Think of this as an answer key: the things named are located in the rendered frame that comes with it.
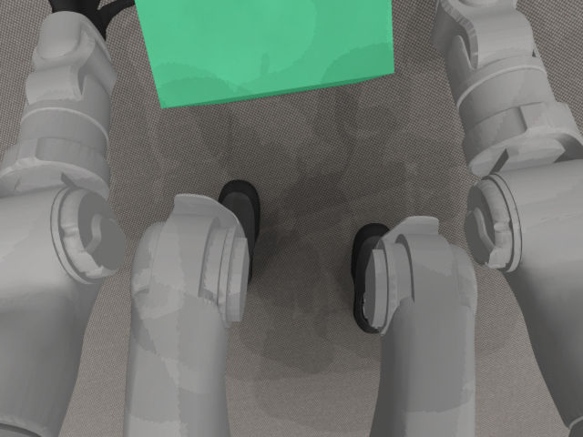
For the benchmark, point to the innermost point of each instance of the carton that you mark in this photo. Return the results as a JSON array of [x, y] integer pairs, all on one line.
[[206, 52]]

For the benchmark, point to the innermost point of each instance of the robot left hand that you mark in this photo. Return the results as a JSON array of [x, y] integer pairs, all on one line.
[[100, 18]]

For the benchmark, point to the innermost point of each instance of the left robot thigh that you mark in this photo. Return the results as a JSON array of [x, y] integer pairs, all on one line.
[[175, 384]]

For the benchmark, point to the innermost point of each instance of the robot right forearm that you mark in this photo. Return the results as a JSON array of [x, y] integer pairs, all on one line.
[[499, 84]]

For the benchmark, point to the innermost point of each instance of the left robot foot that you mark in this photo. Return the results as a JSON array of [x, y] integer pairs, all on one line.
[[241, 198]]

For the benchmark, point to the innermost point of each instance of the left robot upper arm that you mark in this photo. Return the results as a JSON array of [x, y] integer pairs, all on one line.
[[56, 248]]

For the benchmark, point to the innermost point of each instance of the right robot upper arm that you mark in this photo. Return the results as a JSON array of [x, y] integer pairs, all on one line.
[[528, 224]]

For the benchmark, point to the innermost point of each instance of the robot left forearm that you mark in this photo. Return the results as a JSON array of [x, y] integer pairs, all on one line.
[[64, 128]]

